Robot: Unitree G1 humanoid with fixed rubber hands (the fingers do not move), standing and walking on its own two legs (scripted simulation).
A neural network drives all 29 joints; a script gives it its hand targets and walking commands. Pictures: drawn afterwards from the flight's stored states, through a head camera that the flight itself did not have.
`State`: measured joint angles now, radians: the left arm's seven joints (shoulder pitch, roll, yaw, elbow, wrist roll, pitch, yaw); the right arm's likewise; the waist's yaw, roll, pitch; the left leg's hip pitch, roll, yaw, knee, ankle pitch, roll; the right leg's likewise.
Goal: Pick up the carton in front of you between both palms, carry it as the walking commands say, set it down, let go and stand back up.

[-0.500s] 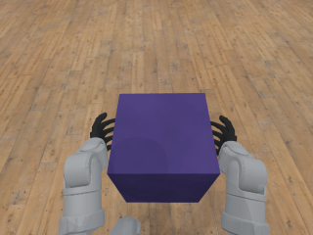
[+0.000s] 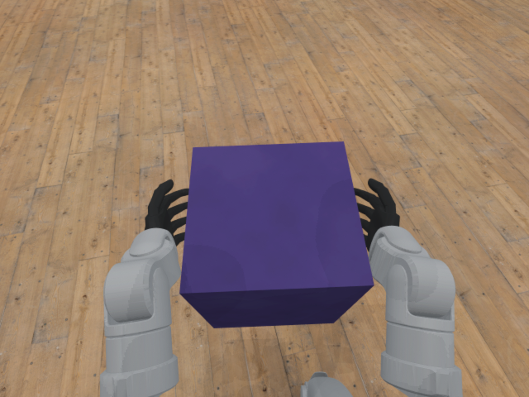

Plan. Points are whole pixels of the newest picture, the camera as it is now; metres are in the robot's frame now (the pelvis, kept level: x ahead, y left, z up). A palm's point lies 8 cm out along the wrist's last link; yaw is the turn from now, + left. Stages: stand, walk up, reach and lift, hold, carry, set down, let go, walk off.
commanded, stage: carry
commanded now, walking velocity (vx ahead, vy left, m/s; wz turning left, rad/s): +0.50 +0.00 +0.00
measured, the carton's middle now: (271, 245) +0.34 -0.02 +0.03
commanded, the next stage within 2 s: none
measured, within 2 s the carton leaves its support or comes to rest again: neither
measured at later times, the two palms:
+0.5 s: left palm (189, 114) +0.58 +0.12 +0.10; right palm (349, 112) +0.59 -0.18 +0.09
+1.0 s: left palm (194, 36) +0.89 +0.14 +0.10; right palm (315, 35) +0.89 -0.16 +0.10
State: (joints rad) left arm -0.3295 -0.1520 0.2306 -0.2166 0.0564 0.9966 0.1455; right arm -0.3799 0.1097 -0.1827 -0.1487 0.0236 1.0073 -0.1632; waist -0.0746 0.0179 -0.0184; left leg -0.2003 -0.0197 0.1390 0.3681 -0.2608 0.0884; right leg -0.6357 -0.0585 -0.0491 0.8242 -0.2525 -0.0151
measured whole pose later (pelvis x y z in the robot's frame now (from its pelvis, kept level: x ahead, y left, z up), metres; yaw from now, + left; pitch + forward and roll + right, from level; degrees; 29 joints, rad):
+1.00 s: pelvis +0.67 -0.02 +0.00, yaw +1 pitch +4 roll +0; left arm 0.06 -0.13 0.05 -0.55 0.06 1.17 0.12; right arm 0.06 0.13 -0.02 -0.54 -0.03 1.17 -0.13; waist -0.02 -0.01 -0.14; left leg 0.00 0.04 0.21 0.22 -0.28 0.00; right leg -0.57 -0.11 -0.15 0.57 -0.07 0.02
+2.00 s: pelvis +1.32 +0.00 +0.00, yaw +1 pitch +3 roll -1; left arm 0.08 -0.13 0.02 -0.58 0.07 1.14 0.12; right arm 0.09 0.14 -0.02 -0.56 -0.04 1.13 -0.12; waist 0.00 -0.01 -0.08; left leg 0.00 0.05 0.22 0.24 -0.30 0.01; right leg -0.57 -0.09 -0.17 0.58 -0.03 0.02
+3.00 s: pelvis +1.51 +0.02 -0.01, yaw +2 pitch +2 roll +0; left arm -0.08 -0.13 0.09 -0.07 0.18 0.90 0.04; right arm -0.07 0.13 -0.08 -0.08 -0.17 0.90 -0.05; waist 0.00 0.01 -0.10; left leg -0.18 0.04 0.13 0.50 -0.37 0.00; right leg -0.28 -0.08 -0.21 0.52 -0.27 0.00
